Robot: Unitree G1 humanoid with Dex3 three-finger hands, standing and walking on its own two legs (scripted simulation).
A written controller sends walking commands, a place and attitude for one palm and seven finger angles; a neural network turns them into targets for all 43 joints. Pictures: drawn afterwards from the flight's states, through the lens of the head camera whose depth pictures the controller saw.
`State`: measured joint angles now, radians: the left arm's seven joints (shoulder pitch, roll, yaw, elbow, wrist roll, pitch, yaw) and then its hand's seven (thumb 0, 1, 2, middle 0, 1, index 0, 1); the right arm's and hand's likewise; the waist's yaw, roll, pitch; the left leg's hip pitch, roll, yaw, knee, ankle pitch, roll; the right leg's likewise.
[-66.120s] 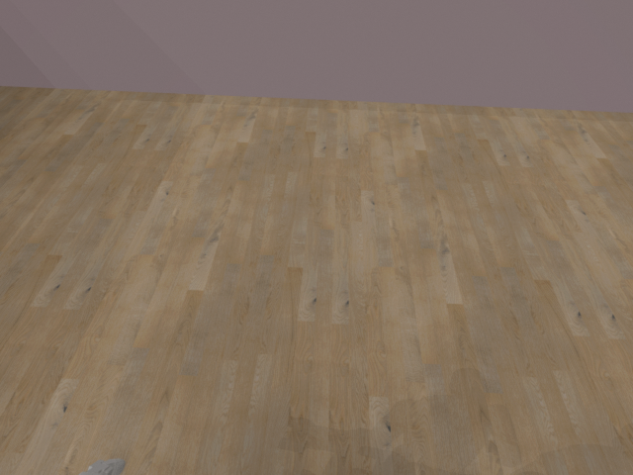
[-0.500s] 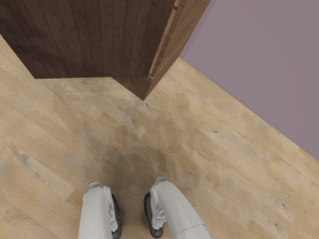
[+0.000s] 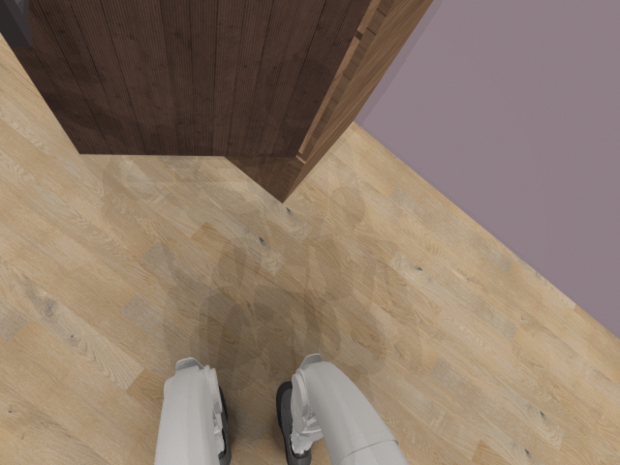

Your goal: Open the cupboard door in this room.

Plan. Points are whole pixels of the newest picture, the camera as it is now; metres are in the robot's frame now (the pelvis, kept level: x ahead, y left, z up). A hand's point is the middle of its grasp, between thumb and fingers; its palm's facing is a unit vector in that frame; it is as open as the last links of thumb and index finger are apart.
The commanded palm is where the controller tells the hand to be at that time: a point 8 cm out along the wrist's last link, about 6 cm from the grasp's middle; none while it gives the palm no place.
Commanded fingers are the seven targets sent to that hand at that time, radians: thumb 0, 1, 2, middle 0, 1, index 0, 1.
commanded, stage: move the hooked fingers beside the handle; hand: left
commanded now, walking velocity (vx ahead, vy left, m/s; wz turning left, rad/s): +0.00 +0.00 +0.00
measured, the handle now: out of the picture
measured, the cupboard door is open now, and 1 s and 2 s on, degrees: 43 43 42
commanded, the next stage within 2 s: slide the fingers in behind the handle in 0.40 s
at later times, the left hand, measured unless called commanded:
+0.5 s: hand out of the picture +0.56 +0.32 +0.08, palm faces +0.03 -1.00 -0.01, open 14.0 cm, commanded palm +0.58 +0.31 +0.07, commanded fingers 0.00 -0.50 0.30 -0.30 -1.20 -0.30 -1.20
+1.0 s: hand out of the picture +0.56 +0.30 +0.07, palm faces +0.05 -1.00 -0.01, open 14.1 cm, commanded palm +0.58 +0.28 +0.07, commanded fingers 0.00 -0.50 0.30 -0.30 -1.20 -0.30 -1.20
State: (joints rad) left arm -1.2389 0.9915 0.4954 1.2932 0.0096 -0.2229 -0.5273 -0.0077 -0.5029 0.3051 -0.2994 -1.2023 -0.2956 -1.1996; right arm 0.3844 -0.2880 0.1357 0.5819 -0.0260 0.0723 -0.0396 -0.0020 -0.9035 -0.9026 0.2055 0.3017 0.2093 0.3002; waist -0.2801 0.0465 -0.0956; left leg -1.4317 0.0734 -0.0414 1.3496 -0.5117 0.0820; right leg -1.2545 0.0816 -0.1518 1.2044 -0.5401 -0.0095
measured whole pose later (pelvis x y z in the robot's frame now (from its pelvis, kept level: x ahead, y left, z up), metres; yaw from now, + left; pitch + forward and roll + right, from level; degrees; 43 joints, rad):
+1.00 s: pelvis -0.01 +0.00 +0.00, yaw +0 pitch +33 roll -11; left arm -1.25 0.94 0.47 1.28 0.00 -0.23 -0.45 -0.01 -0.50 0.31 -0.30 -1.20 -0.28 -1.21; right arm 0.40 -0.27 0.13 0.61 -0.03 0.06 -0.02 0.00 -0.90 -0.90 0.20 0.30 0.21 0.30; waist -0.28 0.05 -0.09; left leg -1.46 0.07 -0.04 1.36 -0.50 0.08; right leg -1.29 0.08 -0.15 1.23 -0.54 -0.01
